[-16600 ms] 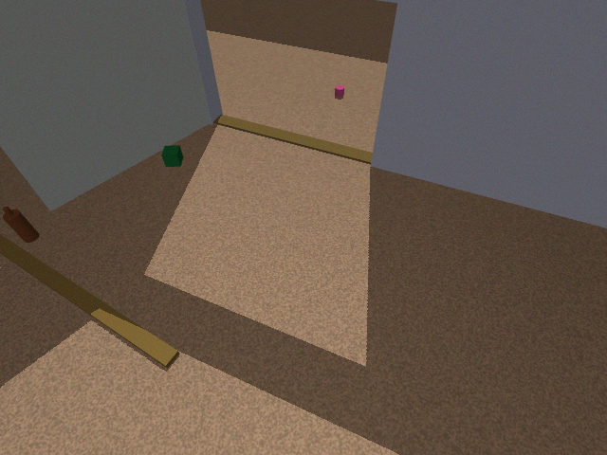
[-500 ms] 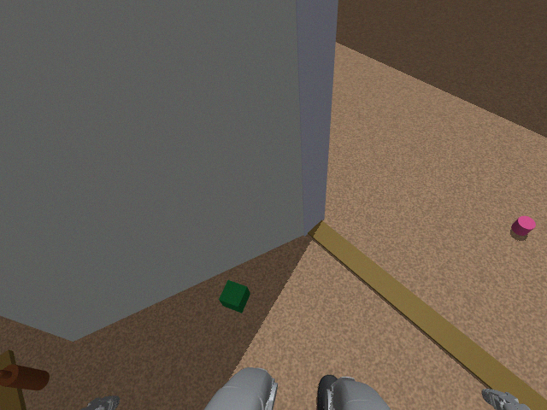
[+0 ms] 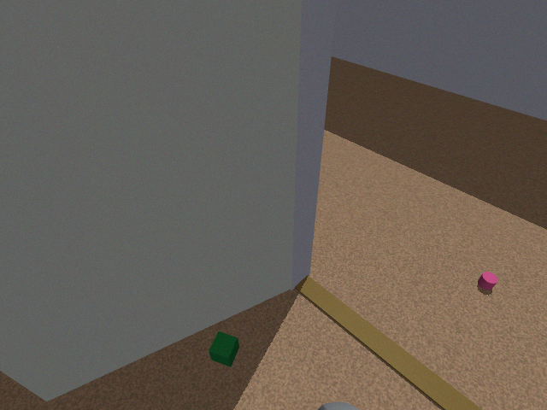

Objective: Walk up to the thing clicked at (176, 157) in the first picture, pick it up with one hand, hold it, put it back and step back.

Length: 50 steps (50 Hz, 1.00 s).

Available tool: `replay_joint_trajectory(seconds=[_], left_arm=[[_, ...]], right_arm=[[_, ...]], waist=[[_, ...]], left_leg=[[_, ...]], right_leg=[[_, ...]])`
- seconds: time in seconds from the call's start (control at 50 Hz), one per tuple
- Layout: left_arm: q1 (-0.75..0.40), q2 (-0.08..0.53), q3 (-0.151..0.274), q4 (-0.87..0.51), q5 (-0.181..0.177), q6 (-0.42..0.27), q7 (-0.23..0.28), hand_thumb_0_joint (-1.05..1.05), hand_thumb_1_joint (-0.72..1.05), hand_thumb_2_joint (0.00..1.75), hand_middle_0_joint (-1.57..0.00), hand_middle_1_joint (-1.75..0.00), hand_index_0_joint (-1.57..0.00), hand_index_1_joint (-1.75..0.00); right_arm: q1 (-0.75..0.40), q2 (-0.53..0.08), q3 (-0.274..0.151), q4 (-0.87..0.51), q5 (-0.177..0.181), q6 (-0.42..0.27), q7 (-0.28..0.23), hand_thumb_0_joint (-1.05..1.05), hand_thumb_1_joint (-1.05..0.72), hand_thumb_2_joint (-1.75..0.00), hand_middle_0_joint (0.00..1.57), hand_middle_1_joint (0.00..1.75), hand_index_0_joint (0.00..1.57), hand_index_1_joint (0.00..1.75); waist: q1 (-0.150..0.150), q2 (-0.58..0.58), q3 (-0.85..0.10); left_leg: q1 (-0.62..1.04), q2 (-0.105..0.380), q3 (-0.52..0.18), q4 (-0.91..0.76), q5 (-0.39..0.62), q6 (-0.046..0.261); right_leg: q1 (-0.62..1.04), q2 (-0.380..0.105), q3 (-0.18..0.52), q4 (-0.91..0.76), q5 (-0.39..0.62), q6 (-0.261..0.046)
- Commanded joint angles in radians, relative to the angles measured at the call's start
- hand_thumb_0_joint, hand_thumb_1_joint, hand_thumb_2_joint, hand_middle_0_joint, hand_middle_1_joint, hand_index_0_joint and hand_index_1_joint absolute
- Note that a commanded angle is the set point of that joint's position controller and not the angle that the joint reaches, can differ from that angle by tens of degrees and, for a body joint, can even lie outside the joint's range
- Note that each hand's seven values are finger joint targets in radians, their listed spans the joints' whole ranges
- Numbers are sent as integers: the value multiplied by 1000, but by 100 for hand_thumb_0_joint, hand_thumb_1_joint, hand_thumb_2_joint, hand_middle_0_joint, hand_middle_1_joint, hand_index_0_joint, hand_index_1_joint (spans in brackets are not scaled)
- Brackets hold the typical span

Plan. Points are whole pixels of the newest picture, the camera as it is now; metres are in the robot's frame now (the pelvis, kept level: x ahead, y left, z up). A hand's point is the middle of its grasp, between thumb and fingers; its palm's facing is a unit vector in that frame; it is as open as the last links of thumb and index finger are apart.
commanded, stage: walk up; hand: left
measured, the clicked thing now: (224, 349) +0.54 +0.19 -0.74
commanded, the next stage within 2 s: none
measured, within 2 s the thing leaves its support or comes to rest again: neither
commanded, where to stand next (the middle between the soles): +0.14 +0.00 m, yaw -5 degrees
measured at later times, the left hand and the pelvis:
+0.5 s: hand out of the picture +0.08 +0.30 -0.15, palm faces -0.10 -0.90 -0.42, open 7.4 cm; pelvis +0.08 +0.02 -0.02, yaw -4 degrees
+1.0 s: hand out of the picture +0.19 +0.26 -0.20, palm faces -0.19 -0.89 -0.40, open 7.3 cm; pelvis +0.05 +0.00 -0.06, yaw -10 degrees
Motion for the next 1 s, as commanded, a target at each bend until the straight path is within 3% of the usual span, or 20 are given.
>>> replay_joint_trajectory(seconds=[0.0, 0.04, 0.08, 0.14, 0.16, 0.18, 0.2, 0.22, 0.28, 0.34, 0.44, 0.5, 0.52, 0.54, 0.58, 0.64, 0.84, 0.94, 0.96, 0.98], left_arm=[[-51, 254, 67, -103, 11, -25, -9, 0, 90, 90, -20, -30, -20, -30], [-84, 239, 59, -126, 13, -39, -5, 0, 90, 90, -20, -30, -20, -30], [-22, 220, 51, -119, 9, -53, 2, 0, 90, 90, -20, -30, -20, -30], [183, 223, 64, -32, 17, -75, 28, 0, 90, 90, -20, -30, -20, -30], [245, 281, 81, -18, 20, -85, 42, 0, 90, 90, -20, -30, -20, -30], [246, 357, 100, -36, 25, -90, 52, 0, 90, 90, -20, -30, -20, -30], [180, 384, 96, -70, 27, -89, 58, 0, 90, 90, -20, -30, -20, -30], [111, 411, 94, -86, 21, -93, 58, 0, 90, 90, -20, -30, -20, -30], [113, 313, 67, -93, -1, -115, 58, 0, 90, 90, -20, -30, -20, -30], [172, 313, 59, -91, 0, -121, 56, 0, 90, 90, -20, -30, -20, -30], [90, 320, 50, -147, 24, -101, 35, 0, 90, 90, -20, -30, -20, -30], [59, 217, 19, -164, 11, -40, 35, 0, 90, 90, -20, -30, -20, -30], [94, 156, 4, -175, 1, -24, 41, 0, 90, 90, -20, -30, -20, -30], [151, 132, -2, -179, -8, -7, 50, 0, 90, 90, -20, -30, -20, -30], [164, 223, 15, -117, -16, 37, 66, 0, 90, 90, -20, -30, -20, -30], [132, 274, 56, -112, -2, 67, 48, 0, 90, 90, -20, -30, -20, -30], [-1, 219, 55, -142, -23, 74, 30, 0, 90, 90, -20, -30, -20, -30], [125, 228, 68, -36, -5, 34, 36, 0, 90, 90, -20, -30, -20, -30], [117, 259, 85, -33, 13, 24, 38, 0, 90, 90, -20, -30, -20, -30], [48, 365, 108, -68, 40, 17, 39, 0, 90, 90, -20, -30, -20, -30]], right_arm=[[-85, -274, -67, -129, 20, -77, -12, 0, -90, -90, 20, 30, 20, 30], [-12, -301, -76, -122, 28, -76, -6, 0, -90, -90, 20, 30, 20, 30], [-61, -303, -78, -148, 20, -69, 3, 0, -90, -90, 20, 30, 20, 30], [-118, -245, -66, -197, 12, -43, 20, 0, -90, -90, 20, 30, 20, 30], [-110, -179, -45, -207, 18, -39, 20, 0, -90, -90, 20, 30, 20, 30], [-110, -127, -26, -234, 18, -35, 28, 0, -90, -90, 20, 30, 20, 30], [-147, -197, -42, -246, 16, -28, 29, 0, -90, -90, 20, 30, 20, 30], [-158, -248, -57, -244, 19, -35, 27, 0, -90, -90, 20, 30, 20, 30], [-139, -224, -57, -212, 37, -56, 34, 0, -90, -90, 20, 30, 20, 30], [-143, -189, -49, -222, 38, -52, 38, 0, -90, -90, 20, 30, 20, 30], [-170, -179, -64, -222, 61, -77, 42, 0, -90, -90, 20, 30, 20, 30], [38, -216, -76, -103, 66, -107, -27, 0, -90, -90, 20, 30, 20, 30], [113, -285, -92, -84, 49, -116, -49, 0, -90, -90, 20, 30, 20, 30], [84, -340, -91, -117, 48, -118, -67, 0, -90, -90, 20, 30, 20, 30], [-111, -349, -83, -164, 75, -114, -76, 0, -90, -90, 20, 30, 20, 30], [-141, -303, -73, -169, 71, -100, -112, 0, -90, -90, 20, 30, 20, 30], [-251, -287, -49, -225, 41, -85, -114, 0, -90, -90, 20, 30, 20, 30], [-320, -290, -44, -238, 45, -21, -68, 0, -90, -90, 20, 30, 20, 30], [-286, -239, -28, -228, 50, -9, -66, 0, -90, -90, 20, 30, 20, 30], [-230, -159, -10, -235, 64, -8, -71, 0, -90, -90, 20, 30, 20, 30]], waist=[[25, 26, 232], [-10, 17, 190], [28, 65, 110], [110, -22, 47], [140, -171, 47], [138, -297, 99], [129, -184, 163], [109, -172, 253], [81, -105, 194], [101, -161, 129], [94, -259, 117], [-10, -52, 31], [-31, 100, -30], [29, 167, -67], [73, 91, -34], [91, 64, 54], [85, 226, -33], [137, 168, -115], [147, 17, -88], [110, -332, -14]], left_leg=[[-93, 239, -303, -292, -406, 120], [42, 285, -326, -235, -338, 151], [61, 292, -286, -149, -292, 187], [-161, 180, -139, 89, -309, 130], [-328, 102, -69, 285, -335, 70], [-585, -10, -12, 509, -310, -16], [-602, 16, -141, 593, -239, -39], [-585, 93, -209, 602, -211, -36], [-566, 74, -217, 566, -98, -47], [-473, 50, -143, 506, -59, -60], [-206, 28, -45, 264, 78, -52], [142, -5, -8, 87, 379, -46], [216, 143, -181, 81, 534, -5], [149, 383, -522, 43, 694, 76], [-74, 465, -608, -32, 535, 227], [-158, 330, -314, 40, 610, 138], [-188, 290, -162, 138, 574, 185], [-296, 222, -138, 326, 200, 121], [-433, 155, -112, 451, -31, 73], [-662, -23, -73, 643, -325, -6]], right_leg=[[-57, -51, -1, -244, -35, 31], [-77, -71, 4, -378, -83, 14], [39, -99, -16, -518, -151, -25], [422, -52, -67, -761, 4, -33], [548, -114, 89, -815, -64, -45], [599, -327, 476, -897, -351, -113], [417, -468, 692, -977, -509, -230], [323, -505, 704, -966, -490, -298], [441, -348, 351, -856, 78, -237], [434, -297, 187, -775, 426, -218], [221, -222, 35, -733, 231, -189], [71, -118, -48, -286, 261, -119], [-8, -52, -13, -89, 39, -83], [-22, 12, 101, 37, -282, -55], [65, -56, 153, 197, -242, -57], [-1, -59, 187, 262, -180, -39], [38, -83, 104, -4, -125, 17], [312, -45, -63, -467, 33, 14], [344, -60, 15, -524, -38, -1], [293, -276, 421, -640, -114, -91]])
